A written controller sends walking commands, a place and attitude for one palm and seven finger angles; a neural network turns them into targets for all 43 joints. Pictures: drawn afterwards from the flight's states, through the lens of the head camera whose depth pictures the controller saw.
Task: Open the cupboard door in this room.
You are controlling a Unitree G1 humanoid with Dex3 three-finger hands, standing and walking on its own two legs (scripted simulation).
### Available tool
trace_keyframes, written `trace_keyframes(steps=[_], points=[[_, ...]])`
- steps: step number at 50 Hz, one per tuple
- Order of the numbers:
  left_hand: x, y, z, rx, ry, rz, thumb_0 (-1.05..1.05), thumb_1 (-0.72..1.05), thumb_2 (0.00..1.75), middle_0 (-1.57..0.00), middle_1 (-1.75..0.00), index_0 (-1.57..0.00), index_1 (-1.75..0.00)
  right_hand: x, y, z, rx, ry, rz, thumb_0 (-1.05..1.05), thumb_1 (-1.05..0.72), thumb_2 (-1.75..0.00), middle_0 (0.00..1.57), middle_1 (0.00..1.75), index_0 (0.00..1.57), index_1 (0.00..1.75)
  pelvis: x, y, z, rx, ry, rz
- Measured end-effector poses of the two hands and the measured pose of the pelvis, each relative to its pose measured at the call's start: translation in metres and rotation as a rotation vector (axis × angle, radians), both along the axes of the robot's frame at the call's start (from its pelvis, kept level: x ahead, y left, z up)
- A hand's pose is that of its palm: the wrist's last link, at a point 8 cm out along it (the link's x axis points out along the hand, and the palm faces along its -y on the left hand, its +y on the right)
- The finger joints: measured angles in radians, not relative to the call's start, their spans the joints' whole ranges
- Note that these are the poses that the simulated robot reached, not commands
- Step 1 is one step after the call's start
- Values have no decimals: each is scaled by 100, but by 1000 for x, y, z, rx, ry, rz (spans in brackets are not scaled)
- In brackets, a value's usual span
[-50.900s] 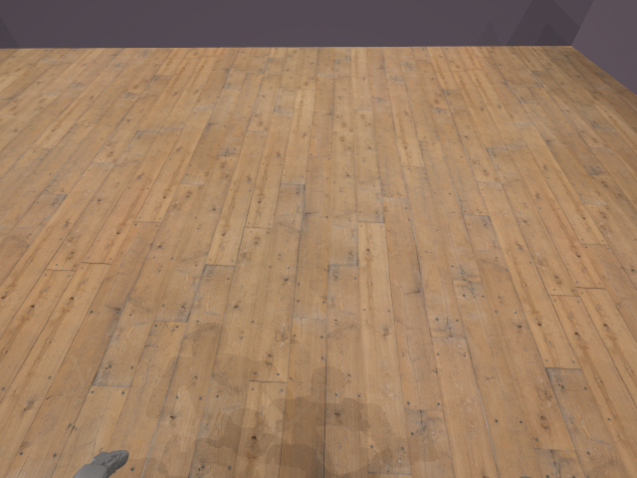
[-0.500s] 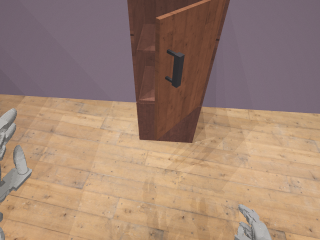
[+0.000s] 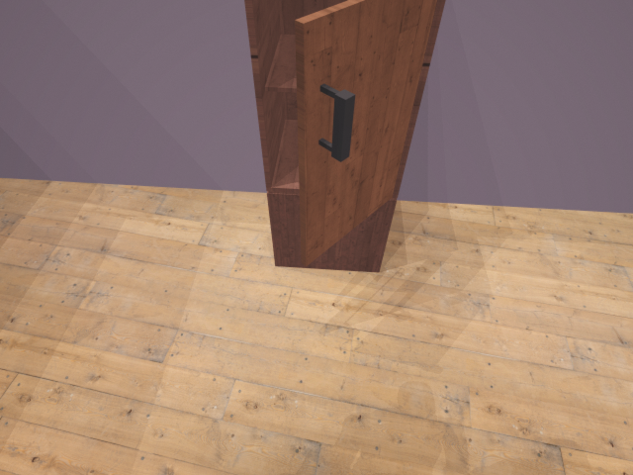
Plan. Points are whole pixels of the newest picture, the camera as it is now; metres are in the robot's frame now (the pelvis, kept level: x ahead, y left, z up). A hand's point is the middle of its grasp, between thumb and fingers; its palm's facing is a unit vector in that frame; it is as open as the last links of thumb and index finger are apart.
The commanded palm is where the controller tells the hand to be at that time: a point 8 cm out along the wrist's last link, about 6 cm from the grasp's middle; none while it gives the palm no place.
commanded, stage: let the arm hang, fingers relaxed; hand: left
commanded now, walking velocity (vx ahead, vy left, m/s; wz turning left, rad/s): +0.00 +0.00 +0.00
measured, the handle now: (333, 122) +0.66 +0.01 +0.09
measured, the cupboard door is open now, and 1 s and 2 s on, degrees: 49 49 49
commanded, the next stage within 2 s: look to check the result in 0.58 s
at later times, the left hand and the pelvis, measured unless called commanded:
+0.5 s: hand out of the picture +0.01 +0.16 -0.17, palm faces +0.04 -0.98 -0.17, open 7.3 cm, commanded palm none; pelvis +0.01 +0.00 +0.00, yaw -1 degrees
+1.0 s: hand out of the picture +0.02 +0.15 -0.17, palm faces +0.04 -0.98 -0.18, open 7.3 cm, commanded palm none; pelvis +0.03 -0.01 +0.00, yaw -1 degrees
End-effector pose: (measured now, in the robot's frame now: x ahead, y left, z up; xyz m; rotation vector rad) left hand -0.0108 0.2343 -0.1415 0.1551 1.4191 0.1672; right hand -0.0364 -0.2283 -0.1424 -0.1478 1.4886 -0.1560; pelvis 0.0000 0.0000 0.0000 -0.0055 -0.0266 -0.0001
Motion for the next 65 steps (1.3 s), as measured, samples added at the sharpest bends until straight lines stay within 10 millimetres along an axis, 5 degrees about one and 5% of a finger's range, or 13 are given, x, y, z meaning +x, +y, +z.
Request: trace_keyframes(steps=[6,15,65], points=[[-7,0,7,29,30,9,0,92,90,-20,-30,-20,-29,0,20,-10,64,-11,-21,1,-91,-90,20,30,20,30,2,-1,1,6,-3,-9],[13,-19,2,-8,-15,7,0,91,90,-20,-29,-20,-29,8,34,-11,94,-31,-34,1,-91,-90,20,30,20,30,7,-3,2,11,-3,-16],[43,-36,3,-24,10,16,0,91,90,-20,-29,-20,-29,56,9,-6,46,-36,-19,0,-91,-90,20,30,20,30,43,-15,5,12,7,-18]])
